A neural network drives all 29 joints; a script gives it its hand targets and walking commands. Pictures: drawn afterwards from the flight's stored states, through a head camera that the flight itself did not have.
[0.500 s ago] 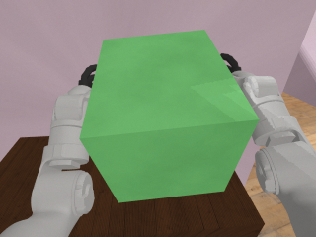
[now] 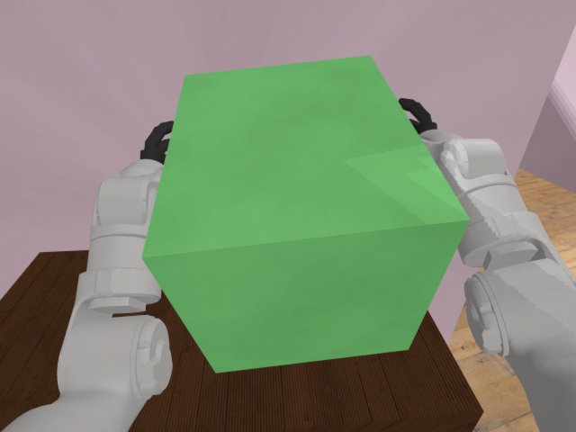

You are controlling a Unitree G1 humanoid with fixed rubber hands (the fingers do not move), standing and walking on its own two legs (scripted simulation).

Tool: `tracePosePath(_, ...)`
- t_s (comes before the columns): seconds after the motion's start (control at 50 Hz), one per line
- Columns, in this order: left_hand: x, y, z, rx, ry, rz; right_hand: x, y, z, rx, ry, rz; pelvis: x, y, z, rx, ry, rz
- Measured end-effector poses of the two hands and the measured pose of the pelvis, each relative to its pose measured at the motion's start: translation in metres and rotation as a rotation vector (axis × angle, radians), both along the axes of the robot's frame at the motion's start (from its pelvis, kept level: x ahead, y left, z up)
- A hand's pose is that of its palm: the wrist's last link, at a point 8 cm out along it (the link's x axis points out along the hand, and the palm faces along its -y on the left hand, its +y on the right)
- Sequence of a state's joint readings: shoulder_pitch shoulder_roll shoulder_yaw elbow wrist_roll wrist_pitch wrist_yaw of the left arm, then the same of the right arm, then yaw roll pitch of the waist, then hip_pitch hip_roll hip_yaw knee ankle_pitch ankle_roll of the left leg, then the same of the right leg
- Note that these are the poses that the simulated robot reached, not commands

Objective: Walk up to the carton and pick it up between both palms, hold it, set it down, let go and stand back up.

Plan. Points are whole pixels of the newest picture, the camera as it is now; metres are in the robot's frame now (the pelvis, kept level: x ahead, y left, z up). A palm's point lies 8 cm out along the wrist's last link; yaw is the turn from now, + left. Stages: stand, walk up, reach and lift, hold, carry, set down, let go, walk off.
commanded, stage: hold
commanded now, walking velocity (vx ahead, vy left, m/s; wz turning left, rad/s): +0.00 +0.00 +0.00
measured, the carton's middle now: (294, 210) +0.35 -0.01 +0.23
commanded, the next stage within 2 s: set down in 0.06 s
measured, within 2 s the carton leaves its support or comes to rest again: neither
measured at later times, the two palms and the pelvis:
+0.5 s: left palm (142, 175) +0.39 +0.20 +0.26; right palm (397, 138) +0.39 -0.15 +0.31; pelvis +0.01 +0.00 +0.00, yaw +2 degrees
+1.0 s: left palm (164, 189) +0.40 +0.18 +0.24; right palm (407, 179) +0.39 -0.17 +0.25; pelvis +0.01 +0.01 +0.00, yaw +0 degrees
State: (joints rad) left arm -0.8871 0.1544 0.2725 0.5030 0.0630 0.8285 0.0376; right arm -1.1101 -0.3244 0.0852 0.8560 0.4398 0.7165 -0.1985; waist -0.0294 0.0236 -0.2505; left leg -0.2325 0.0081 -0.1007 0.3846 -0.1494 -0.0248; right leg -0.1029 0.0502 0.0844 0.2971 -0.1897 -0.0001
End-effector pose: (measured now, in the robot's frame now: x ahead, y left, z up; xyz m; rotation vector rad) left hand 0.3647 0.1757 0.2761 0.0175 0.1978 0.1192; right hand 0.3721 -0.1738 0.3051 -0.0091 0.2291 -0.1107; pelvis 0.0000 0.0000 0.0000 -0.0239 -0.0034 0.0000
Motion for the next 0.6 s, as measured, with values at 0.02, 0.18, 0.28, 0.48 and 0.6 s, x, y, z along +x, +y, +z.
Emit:
tracePosePath(0.02, -0.001, 0.001, 0.0, 0.003, -0.004, 0.003, 0.0, 0.001, 0.0, 0.008, -0.004, 0.001, 0.0, 0.0, 0.0, 0.0, 0.0, 0.003)
tracePosePath(0.18, 0.001, 0.001, 0.012, -0.017, -0.049, -0.01, -0.003, 0.0, 0.008, 0.047, -0.044, -0.014, -0.002, 0.0, 0.0, 0.003, -0.034, 0.037)
tracePosePath(0.28, 0.011, 0.005, 0.025, -0.035, -0.091, -0.061, 0.0, 0.002, 0.029, 0.01, -0.103, -0.015, -0.002, 0.003, 0.0, 0.01, -0.025, 0.015)
tracePosePath(0.48, 0.023, 0.026, -0.005, 0.004, -0.066, -0.046, 0.021, 0.024, 0.014, -0.023, -0.126, 0.027, 0.007, 0.004, 0.002, 0.015, -0.055, 0.026)
tracePosePath(0.6, 0.021, 0.03, -0.05, 0.013, -0.027, -0.016, 0.026, 0.031, -0.031, -0.043, -0.105, 0.022, 0.009, 0.005, 0.001, 0.009, -0.071, 0.036)
